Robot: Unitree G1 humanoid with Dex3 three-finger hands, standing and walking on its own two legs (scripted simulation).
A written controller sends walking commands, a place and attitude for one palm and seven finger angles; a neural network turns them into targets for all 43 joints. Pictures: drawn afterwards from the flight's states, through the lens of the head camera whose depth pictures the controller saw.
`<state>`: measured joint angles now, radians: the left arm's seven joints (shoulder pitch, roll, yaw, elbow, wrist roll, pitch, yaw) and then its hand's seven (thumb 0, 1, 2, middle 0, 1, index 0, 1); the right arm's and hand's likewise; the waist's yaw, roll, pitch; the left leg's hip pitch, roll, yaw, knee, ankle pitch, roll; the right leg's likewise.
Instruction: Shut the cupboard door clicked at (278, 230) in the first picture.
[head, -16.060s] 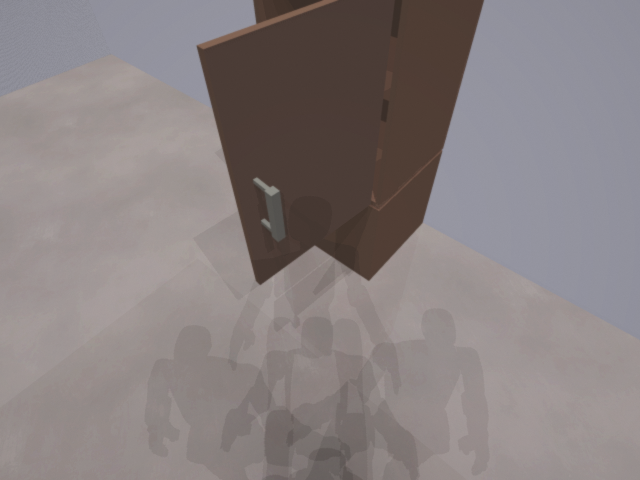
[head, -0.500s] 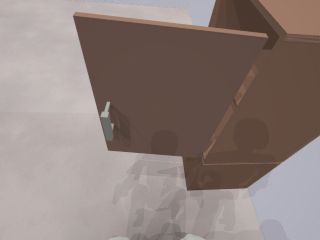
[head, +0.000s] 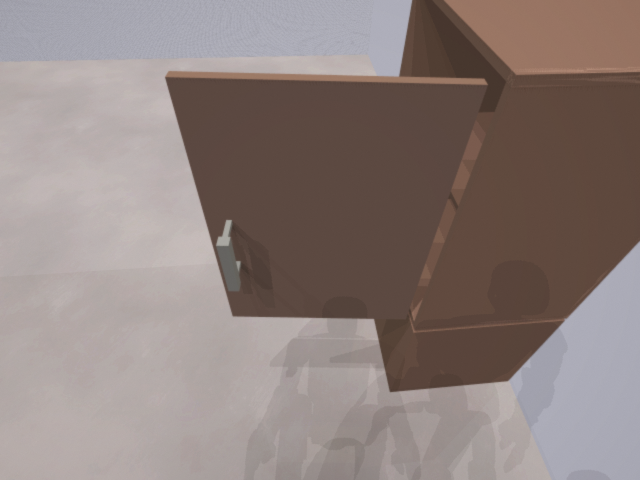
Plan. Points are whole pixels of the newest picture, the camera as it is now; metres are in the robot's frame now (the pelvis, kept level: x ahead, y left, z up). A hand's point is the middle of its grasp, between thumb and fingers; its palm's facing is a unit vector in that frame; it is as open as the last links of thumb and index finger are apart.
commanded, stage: come to a stop and stand still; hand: left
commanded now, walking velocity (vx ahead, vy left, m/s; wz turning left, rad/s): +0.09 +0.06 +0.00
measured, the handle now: (231, 256) +0.51 +0.19 -0.08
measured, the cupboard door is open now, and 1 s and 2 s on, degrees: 84 84 84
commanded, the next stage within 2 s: look again from close up in 1.98 s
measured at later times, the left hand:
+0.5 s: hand out of the picture +0.07 +0.23 -0.19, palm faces +0.04 -0.97 -0.23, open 7.4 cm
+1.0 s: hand out of the picture -0.03 +0.25 -0.18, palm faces +0.01 -0.98 -0.21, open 7.4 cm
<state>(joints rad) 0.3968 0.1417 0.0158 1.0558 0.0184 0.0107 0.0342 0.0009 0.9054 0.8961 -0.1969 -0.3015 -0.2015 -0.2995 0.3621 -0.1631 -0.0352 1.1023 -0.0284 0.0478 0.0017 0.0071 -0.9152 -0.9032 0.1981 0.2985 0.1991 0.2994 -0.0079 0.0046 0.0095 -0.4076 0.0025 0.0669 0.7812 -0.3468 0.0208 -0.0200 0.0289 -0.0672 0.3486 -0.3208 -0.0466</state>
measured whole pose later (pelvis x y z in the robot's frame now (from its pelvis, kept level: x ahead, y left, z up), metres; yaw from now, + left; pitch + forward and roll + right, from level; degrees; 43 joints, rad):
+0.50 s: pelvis +0.03 +0.04 -0.02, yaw +0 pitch +0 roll -1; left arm 0.28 0.18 0.02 0.97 0.01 0.00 0.06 0.00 0.91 0.90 -0.20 -0.30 -0.20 -0.30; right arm 0.20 -0.16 -0.02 0.98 -0.03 -0.02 -0.04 0.01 -0.93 -0.90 0.20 0.30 0.20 0.30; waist 0.00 0.00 0.04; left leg -0.35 -0.03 0.10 0.62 -0.28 0.09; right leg -0.16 -0.03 -0.03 0.61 -0.42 0.00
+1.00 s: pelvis -0.01 +0.06 +0.00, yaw +0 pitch -2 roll -1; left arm 0.35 0.21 0.00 1.04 0.02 0.02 0.03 0.00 0.90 0.90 -0.20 -0.30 -0.20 -0.30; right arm 0.23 -0.20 -0.02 1.06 -0.02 0.02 0.00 0.01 -0.91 -0.90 0.20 0.30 0.20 0.30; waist 0.01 -0.03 0.05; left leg -0.29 -0.06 0.11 0.42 -0.11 0.10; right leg -0.13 -0.05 -0.01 0.46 -0.30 0.04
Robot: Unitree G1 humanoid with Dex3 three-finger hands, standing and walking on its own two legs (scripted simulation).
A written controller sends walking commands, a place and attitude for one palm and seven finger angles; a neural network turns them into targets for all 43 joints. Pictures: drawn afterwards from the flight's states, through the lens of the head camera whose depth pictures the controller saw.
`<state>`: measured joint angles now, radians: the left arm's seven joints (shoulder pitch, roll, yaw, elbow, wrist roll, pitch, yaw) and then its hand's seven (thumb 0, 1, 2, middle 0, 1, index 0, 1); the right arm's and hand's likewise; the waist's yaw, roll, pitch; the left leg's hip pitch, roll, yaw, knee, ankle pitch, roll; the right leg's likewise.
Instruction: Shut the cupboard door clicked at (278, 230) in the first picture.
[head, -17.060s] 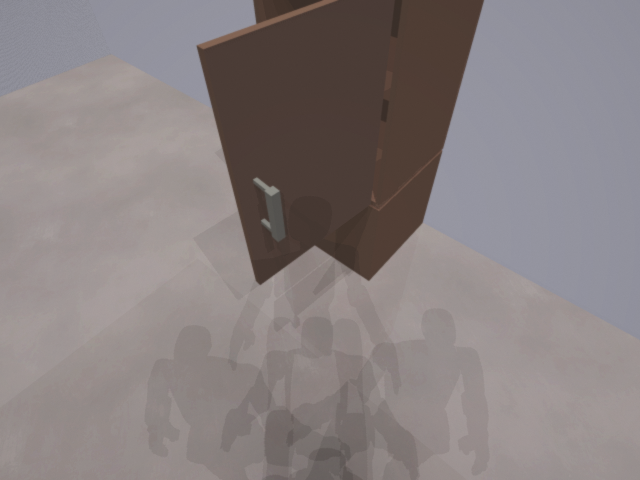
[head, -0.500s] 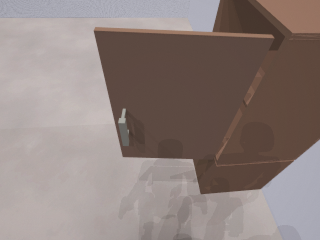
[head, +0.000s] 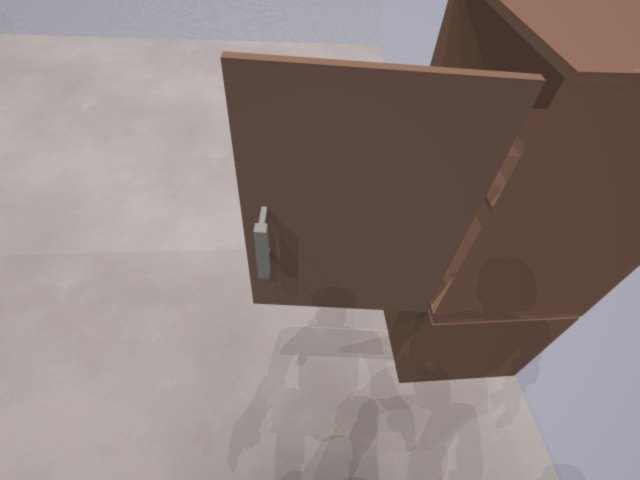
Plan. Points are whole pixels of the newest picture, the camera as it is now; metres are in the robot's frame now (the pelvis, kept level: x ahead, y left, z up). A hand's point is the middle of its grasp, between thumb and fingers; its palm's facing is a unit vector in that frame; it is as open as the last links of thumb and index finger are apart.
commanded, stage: come to a stop and stand still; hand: left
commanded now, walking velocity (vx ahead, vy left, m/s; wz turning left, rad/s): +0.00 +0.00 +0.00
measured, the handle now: (263, 243) +0.52 +0.14 -0.08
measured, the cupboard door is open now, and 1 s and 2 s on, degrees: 84 84 84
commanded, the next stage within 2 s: look again from close up in 0.98 s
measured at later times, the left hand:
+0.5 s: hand out of the picture -0.10 +0.17 -0.18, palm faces +0.05 -0.98 -0.19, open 7.4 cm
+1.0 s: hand out of the picture -0.03 +0.20 -0.18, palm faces +0.03 -0.97 -0.23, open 7.4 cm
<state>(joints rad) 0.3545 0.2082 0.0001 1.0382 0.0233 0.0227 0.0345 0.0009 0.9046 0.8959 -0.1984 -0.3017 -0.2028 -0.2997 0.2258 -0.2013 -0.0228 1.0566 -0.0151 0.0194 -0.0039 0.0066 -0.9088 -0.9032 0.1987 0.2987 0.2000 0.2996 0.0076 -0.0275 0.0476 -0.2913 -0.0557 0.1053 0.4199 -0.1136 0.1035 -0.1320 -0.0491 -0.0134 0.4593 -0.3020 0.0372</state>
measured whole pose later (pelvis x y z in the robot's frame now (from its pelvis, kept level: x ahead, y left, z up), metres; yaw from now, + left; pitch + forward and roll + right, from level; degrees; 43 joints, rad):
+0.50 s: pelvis -0.04 -0.01 +0.00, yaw +1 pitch -3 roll -1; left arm 0.40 0.18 0.01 1.12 0.02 0.02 0.03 0.00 0.90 0.90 -0.20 -0.30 -0.20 -0.30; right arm 0.22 -0.18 -0.04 1.10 -0.01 0.03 -0.01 0.00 -0.91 -0.90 0.20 0.30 0.20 0.30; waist 0.01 0.00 0.04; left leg -0.33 -0.04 0.08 0.43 -0.11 0.07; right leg -0.17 -0.02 -0.02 0.48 -0.27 0.02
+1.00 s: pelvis -0.06 +0.00 +0.00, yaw +0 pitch -1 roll +0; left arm 0.22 0.23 0.03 1.06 0.02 0.01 0.02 0.00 0.91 0.90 -0.20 -0.30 -0.20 -0.30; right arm 0.24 -0.19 -0.03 1.10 -0.02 0.02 -0.01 0.01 -0.91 -0.90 0.20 0.30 0.20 0.30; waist 0.02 -0.03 0.06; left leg -0.27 -0.04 0.01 0.47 -0.19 0.04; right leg -0.24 -0.05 0.00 0.48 -0.22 0.03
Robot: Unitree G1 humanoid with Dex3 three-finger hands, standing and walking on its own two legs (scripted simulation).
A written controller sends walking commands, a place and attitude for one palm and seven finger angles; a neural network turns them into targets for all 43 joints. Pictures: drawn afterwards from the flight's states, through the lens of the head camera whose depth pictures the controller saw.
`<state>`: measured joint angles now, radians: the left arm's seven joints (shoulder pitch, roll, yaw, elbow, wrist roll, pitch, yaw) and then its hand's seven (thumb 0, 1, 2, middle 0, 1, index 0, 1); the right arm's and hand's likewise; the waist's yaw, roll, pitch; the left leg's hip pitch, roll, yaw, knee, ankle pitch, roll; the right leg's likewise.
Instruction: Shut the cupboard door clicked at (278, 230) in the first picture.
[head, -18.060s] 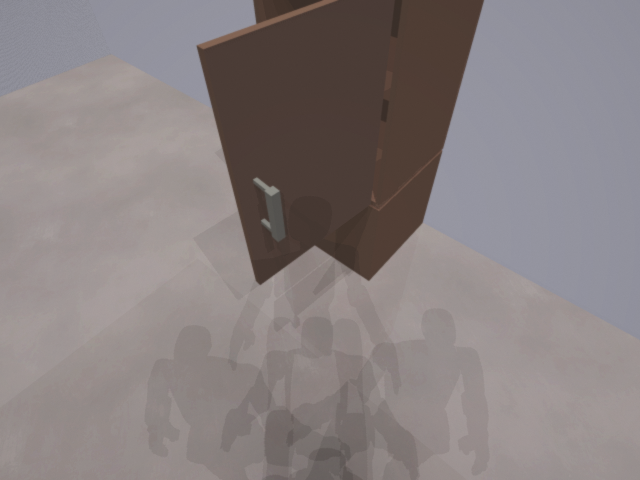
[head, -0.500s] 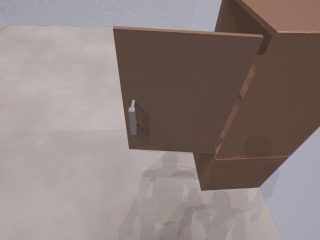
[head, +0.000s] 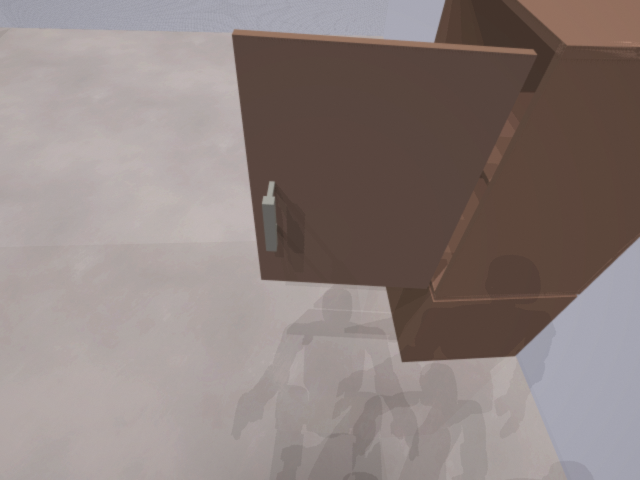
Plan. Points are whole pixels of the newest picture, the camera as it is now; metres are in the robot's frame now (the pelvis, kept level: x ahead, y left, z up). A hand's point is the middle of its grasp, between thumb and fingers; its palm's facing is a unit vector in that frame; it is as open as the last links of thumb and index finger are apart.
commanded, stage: look again from close up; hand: left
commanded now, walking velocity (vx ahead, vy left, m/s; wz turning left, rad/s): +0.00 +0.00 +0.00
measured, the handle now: (271, 217) +0.58 +0.14 -0.08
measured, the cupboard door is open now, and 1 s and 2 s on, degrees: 84 84 84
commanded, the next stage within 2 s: shuffle to correct the standing spot in 0.58 s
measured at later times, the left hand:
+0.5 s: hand out of the picture +0.04 +0.16 -0.17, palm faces +0.00 -0.98 -0.20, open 7.4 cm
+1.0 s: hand out of the picture +0.06 +0.14 -0.18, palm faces +0.01 -0.98 -0.19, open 7.4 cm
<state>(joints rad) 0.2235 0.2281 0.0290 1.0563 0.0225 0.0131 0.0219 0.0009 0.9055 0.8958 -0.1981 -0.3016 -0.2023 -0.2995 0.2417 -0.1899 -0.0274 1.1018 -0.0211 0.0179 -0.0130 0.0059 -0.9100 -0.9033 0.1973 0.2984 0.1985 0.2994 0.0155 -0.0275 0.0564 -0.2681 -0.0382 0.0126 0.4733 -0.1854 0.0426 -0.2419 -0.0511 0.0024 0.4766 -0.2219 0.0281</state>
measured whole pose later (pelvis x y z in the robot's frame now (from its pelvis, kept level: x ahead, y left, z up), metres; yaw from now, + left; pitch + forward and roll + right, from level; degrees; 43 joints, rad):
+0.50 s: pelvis +0.03 -0.02 +0.01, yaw -1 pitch -1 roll +0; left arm 0.24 0.17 0.00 1.11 0.01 0.00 0.02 0.00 0.90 0.90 -0.20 -0.30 -0.20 -0.30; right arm 0.18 -0.19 -0.01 1.12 -0.01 0.00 -0.01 0.01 -0.91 -0.90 0.20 0.30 0.20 0.30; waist 0.01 -0.01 0.06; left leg -0.20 -0.01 0.01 0.41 -0.19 0.01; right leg -0.19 -0.02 0.00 0.43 -0.23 0.02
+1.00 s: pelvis +0.07 -0.04 +0.00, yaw -1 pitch +0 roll +1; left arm 0.31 0.17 0.02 1.12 0.02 0.00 0.01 0.00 0.91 0.90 -0.20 -0.30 -0.20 -0.30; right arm 0.30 -0.14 -0.01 1.15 -0.03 0.01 -0.02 0.00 -0.91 -0.90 0.20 0.30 0.20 0.30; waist 0.00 -0.01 0.01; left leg -0.18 0.01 0.02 0.48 -0.30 -0.01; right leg -0.18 0.00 0.01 0.51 -0.34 -0.01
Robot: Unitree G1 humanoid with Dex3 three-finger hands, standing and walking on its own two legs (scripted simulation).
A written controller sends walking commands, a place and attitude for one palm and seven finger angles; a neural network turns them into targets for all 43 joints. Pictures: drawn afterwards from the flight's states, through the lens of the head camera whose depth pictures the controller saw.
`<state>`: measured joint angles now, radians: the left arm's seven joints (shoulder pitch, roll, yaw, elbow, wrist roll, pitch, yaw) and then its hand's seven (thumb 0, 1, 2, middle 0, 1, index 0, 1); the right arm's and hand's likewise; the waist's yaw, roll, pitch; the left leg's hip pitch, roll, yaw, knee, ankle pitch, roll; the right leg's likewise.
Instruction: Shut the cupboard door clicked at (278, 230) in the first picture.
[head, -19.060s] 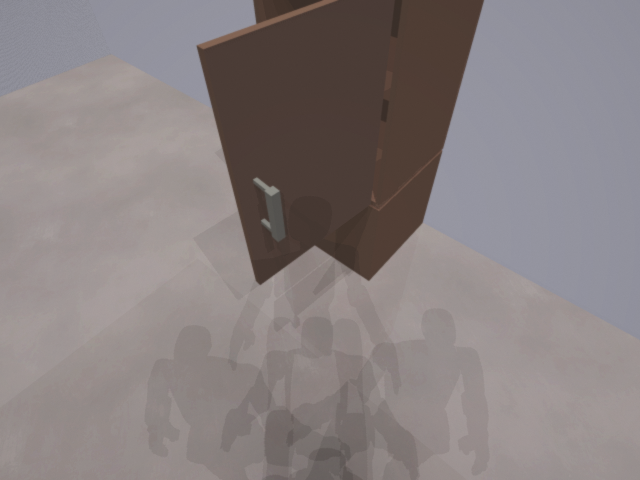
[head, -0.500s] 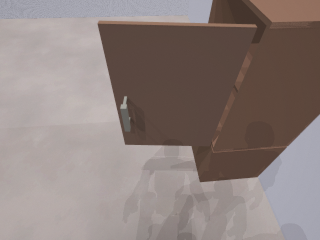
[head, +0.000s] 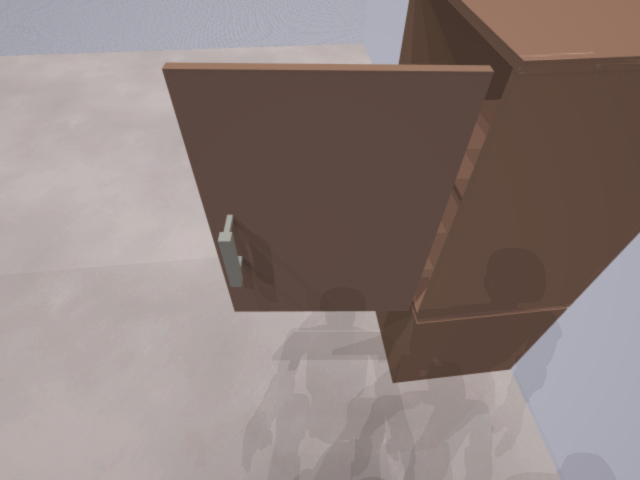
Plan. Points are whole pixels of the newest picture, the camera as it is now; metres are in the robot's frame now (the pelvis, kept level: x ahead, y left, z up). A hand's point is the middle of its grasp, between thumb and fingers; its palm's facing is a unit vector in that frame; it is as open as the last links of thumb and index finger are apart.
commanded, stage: shuffle to correct the standing spot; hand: left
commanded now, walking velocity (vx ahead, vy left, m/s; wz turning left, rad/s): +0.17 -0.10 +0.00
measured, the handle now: (233, 251) +0.50 +0.19 -0.08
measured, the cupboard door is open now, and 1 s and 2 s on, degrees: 84 84 84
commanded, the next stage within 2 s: come to a stop and stand still in 0.04 s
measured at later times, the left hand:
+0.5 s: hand out of the picture +0.11 +0.16 -0.18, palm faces +0.09 -0.97 -0.24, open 7.3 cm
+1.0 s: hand out of the picture +0.11 +0.22 -0.16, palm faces +0.07 -0.95 -0.30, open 7.4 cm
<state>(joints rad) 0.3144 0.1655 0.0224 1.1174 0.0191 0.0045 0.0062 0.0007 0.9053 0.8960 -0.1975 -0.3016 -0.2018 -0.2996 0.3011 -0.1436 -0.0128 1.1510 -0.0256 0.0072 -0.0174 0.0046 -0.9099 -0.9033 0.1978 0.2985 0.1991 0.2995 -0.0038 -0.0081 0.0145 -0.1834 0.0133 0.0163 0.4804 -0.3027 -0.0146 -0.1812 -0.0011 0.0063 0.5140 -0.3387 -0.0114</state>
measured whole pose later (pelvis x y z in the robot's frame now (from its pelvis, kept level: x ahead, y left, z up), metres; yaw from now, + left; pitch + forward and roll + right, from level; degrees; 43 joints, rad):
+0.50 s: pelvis +0.08 -0.03 -0.01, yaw +4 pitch +0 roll +0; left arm 0.21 0.17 0.05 1.04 0.02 0.00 0.03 0.01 0.92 0.90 -0.20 -0.30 -0.20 -0.30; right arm 0.24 -0.13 -0.04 1.09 -0.01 0.04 -0.05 0.00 -0.91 -0.90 0.20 0.30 0.20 0.30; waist -0.01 0.02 0.11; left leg -0.25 0.04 0.04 0.81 -0.54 -0.02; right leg -0.29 -0.03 -0.09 0.62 -0.33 -0.02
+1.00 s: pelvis +0.04 +0.00 -0.01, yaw +2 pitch -3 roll +0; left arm 0.24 0.24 0.02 0.93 0.02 0.01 0.04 0.00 0.90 0.90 -0.20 -0.30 -0.20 -0.30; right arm 0.17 -0.21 -0.04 0.92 -0.03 0.00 -0.01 0.01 -0.91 -0.90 0.20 0.30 0.20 0.30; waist 0.00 0.03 0.03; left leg -0.24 -0.01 0.11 0.59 -0.30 0.06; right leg -0.22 -0.04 -0.01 0.59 -0.32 0.03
